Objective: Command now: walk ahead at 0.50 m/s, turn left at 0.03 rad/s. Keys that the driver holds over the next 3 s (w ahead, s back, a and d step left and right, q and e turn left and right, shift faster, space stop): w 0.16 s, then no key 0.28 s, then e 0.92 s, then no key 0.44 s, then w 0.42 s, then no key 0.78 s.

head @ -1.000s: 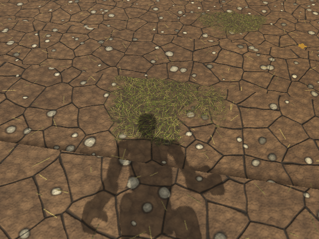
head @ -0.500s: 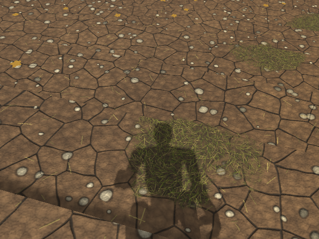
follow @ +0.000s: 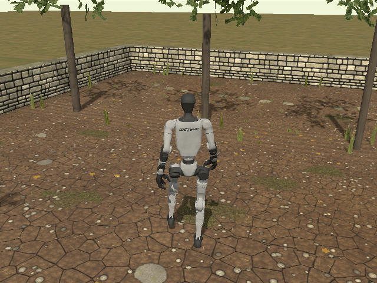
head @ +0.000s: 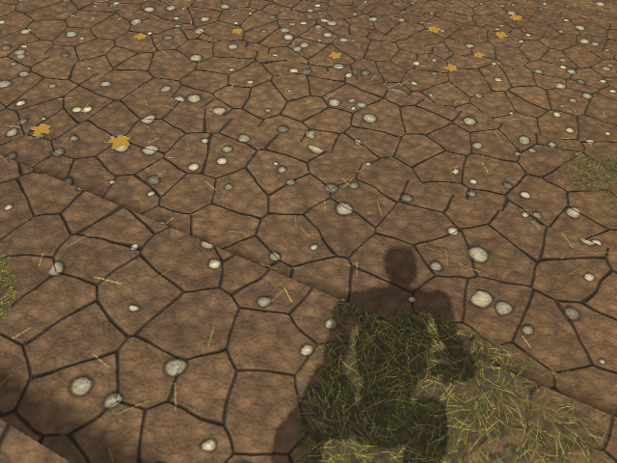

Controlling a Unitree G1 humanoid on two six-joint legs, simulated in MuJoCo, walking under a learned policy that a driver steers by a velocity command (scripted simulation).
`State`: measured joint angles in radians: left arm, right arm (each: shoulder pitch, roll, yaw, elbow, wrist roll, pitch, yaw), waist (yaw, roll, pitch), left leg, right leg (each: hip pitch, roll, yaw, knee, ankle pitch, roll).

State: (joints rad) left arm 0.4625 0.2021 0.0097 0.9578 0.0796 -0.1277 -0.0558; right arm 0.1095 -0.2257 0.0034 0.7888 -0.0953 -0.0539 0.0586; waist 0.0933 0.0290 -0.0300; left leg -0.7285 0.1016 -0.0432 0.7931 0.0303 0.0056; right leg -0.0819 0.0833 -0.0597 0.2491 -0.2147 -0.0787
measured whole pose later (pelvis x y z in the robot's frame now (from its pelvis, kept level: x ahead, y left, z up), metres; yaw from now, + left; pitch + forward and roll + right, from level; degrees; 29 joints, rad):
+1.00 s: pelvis +0.39 -0.01 -0.18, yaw -15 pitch +5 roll +0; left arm 0.25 0.28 0.08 0.69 0.02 -0.09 -0.05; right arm 0.12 -0.24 -0.01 0.76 -0.05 -0.02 -0.01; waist 0.05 -0.01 -0.04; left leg -0.51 0.02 -0.05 0.74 -0.31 -0.09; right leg -0.37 0.13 0.08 0.44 -0.14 -0.11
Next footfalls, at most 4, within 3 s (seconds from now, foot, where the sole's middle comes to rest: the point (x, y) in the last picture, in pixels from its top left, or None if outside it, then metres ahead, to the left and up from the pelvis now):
0.16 left None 0.20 0.14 -0.78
0.62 right None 0.46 -0.10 -0.95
1.12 left None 0.49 0.09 -0.95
1.70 right None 0.42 -0.14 -0.95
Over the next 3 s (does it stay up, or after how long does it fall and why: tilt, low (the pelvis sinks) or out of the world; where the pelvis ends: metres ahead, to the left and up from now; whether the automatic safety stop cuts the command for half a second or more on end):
stays up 0.72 -0.13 -0.18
